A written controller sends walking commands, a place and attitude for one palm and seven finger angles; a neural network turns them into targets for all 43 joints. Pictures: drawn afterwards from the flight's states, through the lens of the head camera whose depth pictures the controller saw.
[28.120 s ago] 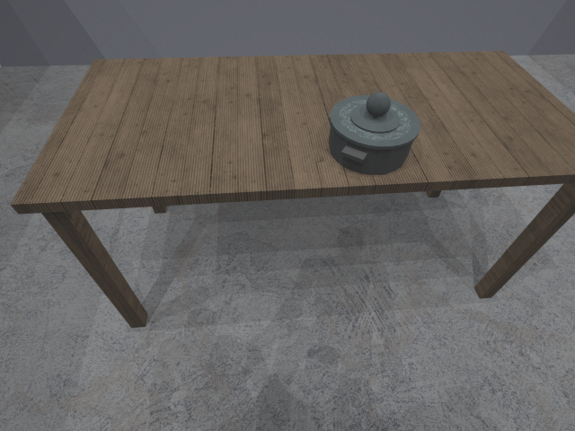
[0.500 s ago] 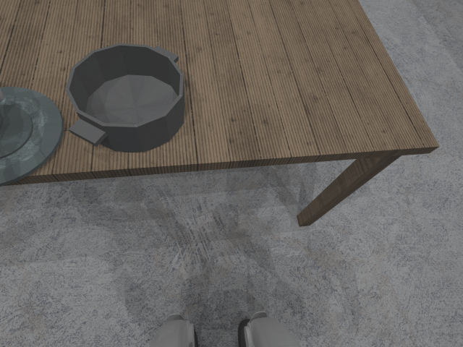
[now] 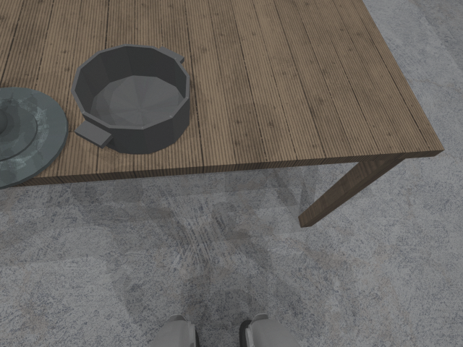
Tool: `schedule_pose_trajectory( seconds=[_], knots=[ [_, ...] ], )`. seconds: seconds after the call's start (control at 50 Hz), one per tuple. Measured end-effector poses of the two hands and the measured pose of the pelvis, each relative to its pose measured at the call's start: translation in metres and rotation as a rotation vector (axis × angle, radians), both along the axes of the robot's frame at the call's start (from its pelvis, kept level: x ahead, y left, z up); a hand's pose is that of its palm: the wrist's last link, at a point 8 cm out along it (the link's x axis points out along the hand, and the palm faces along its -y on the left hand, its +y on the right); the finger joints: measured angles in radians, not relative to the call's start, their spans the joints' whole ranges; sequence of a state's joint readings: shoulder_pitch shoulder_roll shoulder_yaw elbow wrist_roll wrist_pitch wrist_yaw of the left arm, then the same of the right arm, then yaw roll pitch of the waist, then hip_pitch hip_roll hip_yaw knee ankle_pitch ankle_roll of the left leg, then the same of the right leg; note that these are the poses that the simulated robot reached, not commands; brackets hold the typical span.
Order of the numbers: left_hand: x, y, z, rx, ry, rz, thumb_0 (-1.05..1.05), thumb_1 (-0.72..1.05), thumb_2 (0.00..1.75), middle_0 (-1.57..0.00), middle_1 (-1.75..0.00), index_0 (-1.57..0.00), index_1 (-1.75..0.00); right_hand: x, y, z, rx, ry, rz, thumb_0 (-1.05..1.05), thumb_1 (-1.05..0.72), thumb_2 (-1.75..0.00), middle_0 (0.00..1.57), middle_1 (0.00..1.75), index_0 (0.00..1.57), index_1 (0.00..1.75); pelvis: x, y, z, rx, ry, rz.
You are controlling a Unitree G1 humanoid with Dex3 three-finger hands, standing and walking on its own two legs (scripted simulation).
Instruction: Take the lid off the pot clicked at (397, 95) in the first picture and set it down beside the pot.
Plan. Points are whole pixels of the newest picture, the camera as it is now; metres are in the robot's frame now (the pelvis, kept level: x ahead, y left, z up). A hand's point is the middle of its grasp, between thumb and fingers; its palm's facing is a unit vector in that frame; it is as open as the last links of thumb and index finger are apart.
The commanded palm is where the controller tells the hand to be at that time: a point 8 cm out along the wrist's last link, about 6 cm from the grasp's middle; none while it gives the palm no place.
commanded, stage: raise the empty hand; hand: left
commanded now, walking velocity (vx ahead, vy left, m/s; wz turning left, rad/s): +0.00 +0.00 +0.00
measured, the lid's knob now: out of the picture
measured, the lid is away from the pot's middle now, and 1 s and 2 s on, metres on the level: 0.24 0.24 0.24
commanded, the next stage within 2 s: draw the hand back to the body in 1.26 s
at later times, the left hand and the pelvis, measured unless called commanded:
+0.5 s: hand out of the picture +0.47 +0.38 +0.12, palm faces -0.41 -0.15 -0.90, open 11.0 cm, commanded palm +0.52 +0.36 +0.18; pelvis +0.00 +0.00 +0.01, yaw +1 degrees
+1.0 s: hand out of the picture +0.48 +0.37 +0.17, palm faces -0.37 -0.16 -0.91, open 11.0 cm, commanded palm +0.51 +0.37 +0.24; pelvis +0.01 +0.00 +0.02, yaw +1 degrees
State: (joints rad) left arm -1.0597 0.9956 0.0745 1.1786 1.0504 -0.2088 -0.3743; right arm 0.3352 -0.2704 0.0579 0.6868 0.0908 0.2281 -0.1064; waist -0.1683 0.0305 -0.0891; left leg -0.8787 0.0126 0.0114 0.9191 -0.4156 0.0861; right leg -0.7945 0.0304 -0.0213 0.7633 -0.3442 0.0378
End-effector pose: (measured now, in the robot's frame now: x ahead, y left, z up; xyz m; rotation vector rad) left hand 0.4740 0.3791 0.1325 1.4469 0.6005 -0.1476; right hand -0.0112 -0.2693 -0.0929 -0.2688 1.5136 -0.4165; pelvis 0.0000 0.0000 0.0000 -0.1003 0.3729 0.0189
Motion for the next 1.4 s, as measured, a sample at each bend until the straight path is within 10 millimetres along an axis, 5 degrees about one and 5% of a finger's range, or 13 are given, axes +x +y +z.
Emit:
schedule_pose_trajectory(
  seconds=[0.34,0.7,1.14,1.4],
  knots=[
    [-0.008,0.006,0.027,0.012,-0.009,0.039,0.0,0.06,0.52,-0.32,-0.94,-0.32,-0.94,0.008,0.0,0.005,-0.003,-0.052,0.013,0.0,-0.9,-0.89,0.2,0.3,0.2,0.3,-0.002,0.002,0.005,0.002,-0.031,0.008],
    [0.006,-0.005,0.065,0.0,-0.052,0.038,0.0,0.06,0.52,-0.32,-0.94,-0.32,-0.94,0.007,0.002,0.009,0.013,-0.065,-0.014,0.0,-0.9,-0.9,0.2,0.3,0.2,0.3,0.007,0.002,0.013,0.011,-0.051,0.001],
    [0.001,-0.006,0.115,0.016,-0.096,0.108,0.0,0.06,0.52,-0.32,-0.94,-0.32,-0.94,0.036,-0.007,0.014,0.044,-0.125,0.013,0.0,-0.9,-0.9,0.2,0.3,0.2,0.3,0.016,-0.007,0.024,0.025,-0.089,0.011],
    [-0.005,-0.004,0.116,0.029,-0.064,0.156,0.0,0.06,0.52,-0.32,-0.94,-0.32,-0.94,0.042,-0.014,0.017,0.044,-0.134,0.033,0.0,-0.9,-0.9,0.2,0.3,0.2,0.3,0.016,-0.012,0.027,0.033,-0.103,0.015]
  ],
)
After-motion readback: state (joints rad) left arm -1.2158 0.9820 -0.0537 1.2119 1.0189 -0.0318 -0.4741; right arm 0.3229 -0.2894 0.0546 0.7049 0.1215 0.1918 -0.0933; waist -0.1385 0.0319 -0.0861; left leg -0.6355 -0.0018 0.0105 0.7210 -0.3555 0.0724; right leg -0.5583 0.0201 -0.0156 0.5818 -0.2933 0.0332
